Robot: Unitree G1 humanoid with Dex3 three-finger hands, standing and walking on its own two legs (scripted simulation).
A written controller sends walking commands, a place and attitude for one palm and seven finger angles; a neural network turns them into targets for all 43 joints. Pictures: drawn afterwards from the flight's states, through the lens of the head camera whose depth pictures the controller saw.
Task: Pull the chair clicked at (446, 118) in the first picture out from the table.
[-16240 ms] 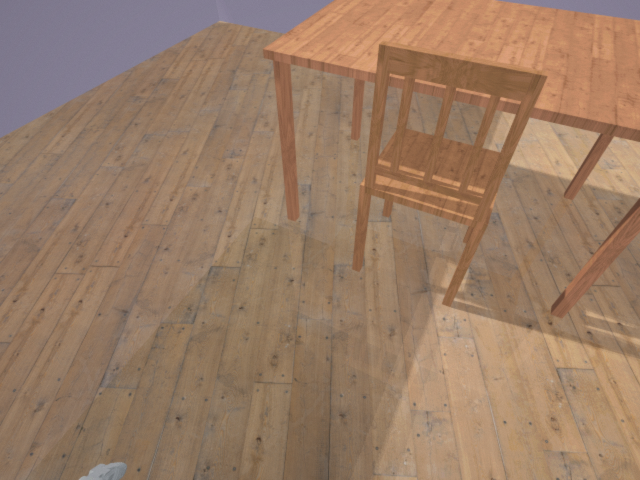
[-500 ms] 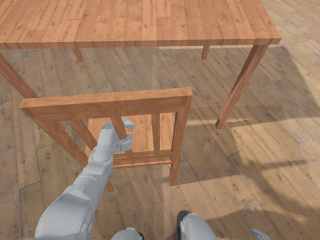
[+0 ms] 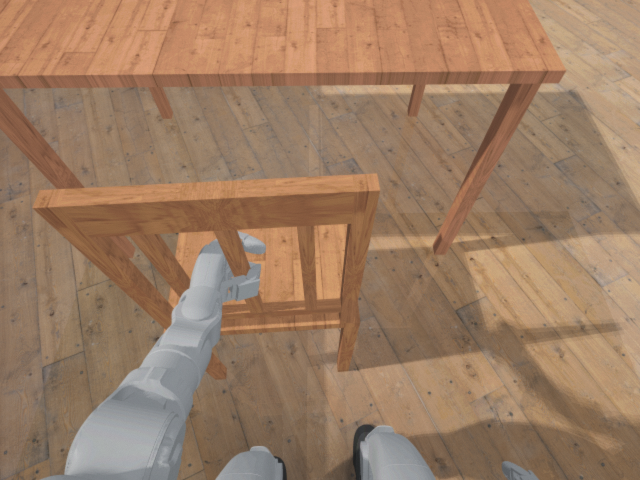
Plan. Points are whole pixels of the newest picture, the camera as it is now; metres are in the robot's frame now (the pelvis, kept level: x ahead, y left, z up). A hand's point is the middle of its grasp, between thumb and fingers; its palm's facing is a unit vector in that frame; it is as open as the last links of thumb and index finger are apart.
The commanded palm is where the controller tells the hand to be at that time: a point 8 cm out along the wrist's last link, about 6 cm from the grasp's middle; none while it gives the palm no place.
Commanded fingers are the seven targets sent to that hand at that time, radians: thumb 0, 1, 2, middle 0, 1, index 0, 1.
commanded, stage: step backward, pulling the chair out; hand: left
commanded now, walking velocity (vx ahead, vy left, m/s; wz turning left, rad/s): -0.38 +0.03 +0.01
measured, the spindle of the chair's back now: (243, 273) +0.40 +0.12 -0.08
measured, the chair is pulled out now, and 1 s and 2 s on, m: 0.28 0.34 0.41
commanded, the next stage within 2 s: none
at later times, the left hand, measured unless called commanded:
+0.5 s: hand (249, 287) +0.36 +0.11 -0.05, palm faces -0.05 -0.98 -0.18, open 5.5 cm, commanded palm +0.36 +0.16 -0.05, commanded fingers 0.00 0.90 0.90 -0.50 -1.45 -0.50 -1.45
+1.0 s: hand (243, 319) +0.32 +0.11 -0.05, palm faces -0.05 -0.98 -0.18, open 5.5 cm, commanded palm +0.32 +0.16 -0.05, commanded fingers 0.00 0.90 0.90 -0.50 -1.45 -0.50 -1.45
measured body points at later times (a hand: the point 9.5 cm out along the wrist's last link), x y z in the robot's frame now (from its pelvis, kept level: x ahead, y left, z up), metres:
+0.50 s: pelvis -0.02 +0.00 +0.00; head +0.07 -0.02 +0.44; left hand +0.36 +0.16 -0.04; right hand +0.05 -0.26 -0.14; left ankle -0.01 +0.13 -0.72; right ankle +0.09 -0.12 -0.72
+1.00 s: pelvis -0.07 +0.01 +0.00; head +0.02 +0.00 +0.44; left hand +0.31 +0.16 -0.04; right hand +0.01 -0.27 -0.13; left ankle -0.01 +0.13 -0.72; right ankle +0.04 -0.12 -0.72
